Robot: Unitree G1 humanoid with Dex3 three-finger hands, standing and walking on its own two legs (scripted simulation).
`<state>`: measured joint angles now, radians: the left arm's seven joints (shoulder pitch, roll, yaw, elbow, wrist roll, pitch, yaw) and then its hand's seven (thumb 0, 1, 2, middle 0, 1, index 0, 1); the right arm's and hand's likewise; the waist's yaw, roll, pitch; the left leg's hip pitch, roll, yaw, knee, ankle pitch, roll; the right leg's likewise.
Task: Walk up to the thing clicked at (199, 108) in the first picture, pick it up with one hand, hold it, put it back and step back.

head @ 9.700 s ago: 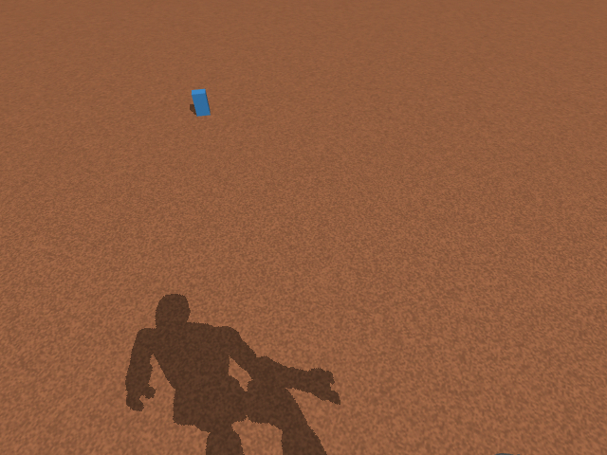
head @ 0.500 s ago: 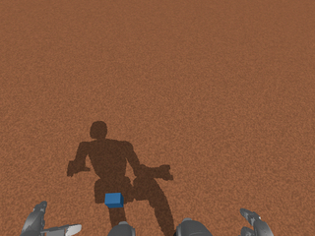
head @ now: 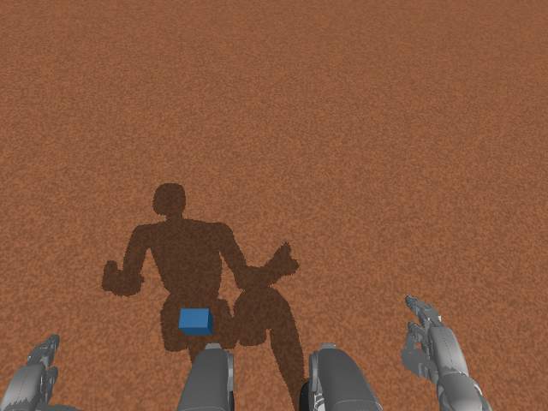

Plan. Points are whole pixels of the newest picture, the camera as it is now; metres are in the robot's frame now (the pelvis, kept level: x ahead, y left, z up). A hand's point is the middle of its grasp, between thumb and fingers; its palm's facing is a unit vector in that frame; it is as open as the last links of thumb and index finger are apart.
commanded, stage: go down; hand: left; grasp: from the side
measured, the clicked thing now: (197, 322) +0.33 +0.20 -0.59
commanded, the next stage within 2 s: none
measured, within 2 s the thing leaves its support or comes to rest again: neither
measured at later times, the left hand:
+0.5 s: hand (71, 357) +0.21 +0.35 -0.20, palm faces +0.15 -0.97 -0.21, open 17.5 cm
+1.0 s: hand (68, 344) +0.24 +0.38 -0.24, palm faces +0.14 -0.98 -0.17, open 17.6 cm
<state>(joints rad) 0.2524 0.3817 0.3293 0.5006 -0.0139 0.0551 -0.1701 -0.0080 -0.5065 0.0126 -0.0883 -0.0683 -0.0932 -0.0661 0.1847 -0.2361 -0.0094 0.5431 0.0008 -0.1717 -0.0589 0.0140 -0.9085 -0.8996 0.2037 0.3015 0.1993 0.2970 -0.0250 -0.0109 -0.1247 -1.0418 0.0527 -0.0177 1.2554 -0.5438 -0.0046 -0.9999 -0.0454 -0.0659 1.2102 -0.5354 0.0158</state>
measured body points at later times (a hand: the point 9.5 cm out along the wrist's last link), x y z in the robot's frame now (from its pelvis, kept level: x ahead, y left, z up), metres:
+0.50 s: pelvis -0.04 -0.01 -0.14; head +0.13 +0.03 +0.27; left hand +0.20 +0.40 -0.18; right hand +0.15 -0.26 -0.24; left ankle +0.03 +0.12 -0.63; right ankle +0.02 -0.13 -0.63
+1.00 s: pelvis -0.06 +0.00 -0.21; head +0.14 +0.04 +0.19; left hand +0.22 +0.43 -0.23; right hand +0.14 -0.28 -0.32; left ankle +0.03 +0.12 -0.63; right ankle +0.02 -0.13 -0.63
